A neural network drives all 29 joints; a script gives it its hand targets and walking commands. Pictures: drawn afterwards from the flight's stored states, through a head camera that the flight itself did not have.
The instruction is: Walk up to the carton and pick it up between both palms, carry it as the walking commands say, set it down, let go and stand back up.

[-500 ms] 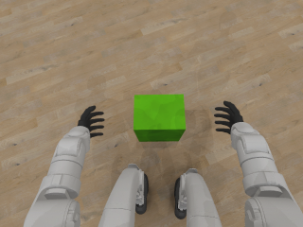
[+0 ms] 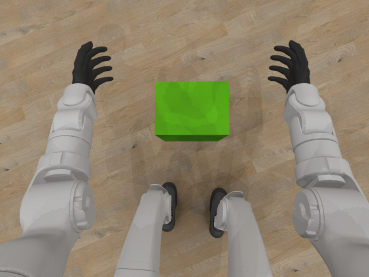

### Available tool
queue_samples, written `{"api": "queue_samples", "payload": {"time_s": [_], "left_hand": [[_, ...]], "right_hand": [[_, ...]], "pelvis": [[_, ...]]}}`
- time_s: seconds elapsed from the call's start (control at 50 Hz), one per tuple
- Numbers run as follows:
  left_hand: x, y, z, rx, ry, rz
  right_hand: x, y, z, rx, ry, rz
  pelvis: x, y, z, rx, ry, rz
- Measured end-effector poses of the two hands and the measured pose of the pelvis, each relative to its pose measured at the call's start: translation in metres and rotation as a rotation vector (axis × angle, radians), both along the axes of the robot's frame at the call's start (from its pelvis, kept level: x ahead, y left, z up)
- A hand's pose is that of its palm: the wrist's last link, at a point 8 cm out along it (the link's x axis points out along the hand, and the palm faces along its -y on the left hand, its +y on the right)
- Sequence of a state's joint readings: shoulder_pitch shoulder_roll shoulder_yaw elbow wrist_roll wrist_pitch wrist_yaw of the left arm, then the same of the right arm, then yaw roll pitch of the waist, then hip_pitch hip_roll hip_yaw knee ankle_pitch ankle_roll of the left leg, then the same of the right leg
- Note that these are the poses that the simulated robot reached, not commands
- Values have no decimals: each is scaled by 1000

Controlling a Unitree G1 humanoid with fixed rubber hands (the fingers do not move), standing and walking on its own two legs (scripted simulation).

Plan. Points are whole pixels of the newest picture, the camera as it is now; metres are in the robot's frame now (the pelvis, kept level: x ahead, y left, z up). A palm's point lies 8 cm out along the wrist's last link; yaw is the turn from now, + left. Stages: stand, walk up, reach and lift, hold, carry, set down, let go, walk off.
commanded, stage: reach and lift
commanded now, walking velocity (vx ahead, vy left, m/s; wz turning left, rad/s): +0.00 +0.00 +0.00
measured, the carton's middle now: (191, 116) +0.48 +0.03 -0.50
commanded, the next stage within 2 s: none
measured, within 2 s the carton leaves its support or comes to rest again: neither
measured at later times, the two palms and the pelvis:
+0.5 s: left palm (104, 89) +0.48 +0.25 -0.18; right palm (273, 90) +0.50 -0.16 -0.19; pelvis -0.01 +0.00 -0.07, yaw +0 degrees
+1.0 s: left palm (125, 104) +0.48 +0.24 -0.33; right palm (254, 105) +0.50 -0.16 -0.34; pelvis -0.04 +0.00 -0.20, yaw -1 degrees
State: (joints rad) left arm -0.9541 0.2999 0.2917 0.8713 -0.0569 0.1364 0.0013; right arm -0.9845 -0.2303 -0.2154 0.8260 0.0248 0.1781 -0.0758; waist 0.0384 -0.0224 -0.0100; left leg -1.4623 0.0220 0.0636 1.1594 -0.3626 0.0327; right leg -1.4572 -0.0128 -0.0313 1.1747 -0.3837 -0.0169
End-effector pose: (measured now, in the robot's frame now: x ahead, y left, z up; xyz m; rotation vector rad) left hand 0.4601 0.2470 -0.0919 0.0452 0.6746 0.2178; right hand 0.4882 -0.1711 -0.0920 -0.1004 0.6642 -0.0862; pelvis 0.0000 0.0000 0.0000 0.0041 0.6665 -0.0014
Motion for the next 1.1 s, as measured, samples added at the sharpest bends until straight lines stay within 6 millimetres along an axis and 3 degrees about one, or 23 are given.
{"api": "queue_samples", "payload": {"time_s": [0.14,0.28,0.38,0.5,0.64,0.72,0.92,1.1], "left_hand": [[24,-5,-5,14,-28,-23],[14,-4,-18,8,1,-28],[15,4,-37,12,-5,-9],[17,-2,-89,-9,5,-13],[16,-4,-141,13,-4,-10],[14,-4,-165,8,1,-5],[21,-11,-217,-4,13,-3],[6,-7,-279,0,52,11]], "right_hand": [[23,5,-11,40,-48,-2],[9,-8,-21,21,-30,-28],[8,-5,-50,22,6,-16],[16,9,-96,27,-4,-9],[8,-3,-147,-10,-10,-45],[5,-8,-171,9,1,-51],[19,7,-219,32,-5,-29],[6,12,-280,17,30,-23]], "pelvis": [[6,1,-3,-3,85,-5],[7,3,-4,-3,115,-17],[-1,4,-25,6,137,-22],[-15,5,-67,6,156,-11],[-24,7,-113,-7,154,-8],[-27,7,-134,-9,144,-14],[-34,6,-185,-7,117,-12],[-41,5,-219,-8,82,-5]]}}
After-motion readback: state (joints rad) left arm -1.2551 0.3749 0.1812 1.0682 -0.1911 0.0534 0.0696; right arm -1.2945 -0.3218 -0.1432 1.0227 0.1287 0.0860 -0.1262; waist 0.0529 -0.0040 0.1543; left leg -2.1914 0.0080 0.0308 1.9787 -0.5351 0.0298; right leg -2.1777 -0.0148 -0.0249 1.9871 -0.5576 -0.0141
